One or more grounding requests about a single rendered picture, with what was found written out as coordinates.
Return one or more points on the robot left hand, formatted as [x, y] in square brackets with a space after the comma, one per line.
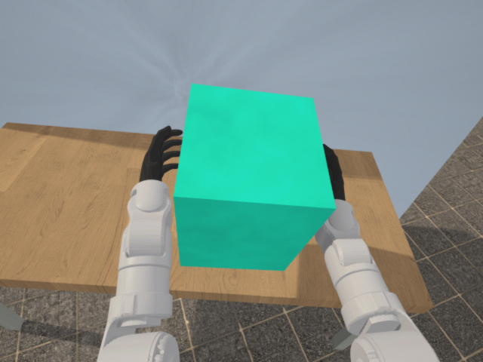
[152, 167]

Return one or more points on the right robot forearm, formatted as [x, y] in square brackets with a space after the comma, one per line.
[367, 304]

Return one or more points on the table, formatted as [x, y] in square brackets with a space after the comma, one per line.
[64, 196]

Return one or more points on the right robot upper arm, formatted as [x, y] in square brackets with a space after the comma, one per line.
[391, 346]

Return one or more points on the left robot upper arm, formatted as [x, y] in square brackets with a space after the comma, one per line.
[141, 347]

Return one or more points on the left robot forearm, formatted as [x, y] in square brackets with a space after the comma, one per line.
[142, 295]

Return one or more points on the robot right hand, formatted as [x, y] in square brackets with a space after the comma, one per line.
[335, 173]

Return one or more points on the carton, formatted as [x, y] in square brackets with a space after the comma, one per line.
[252, 184]

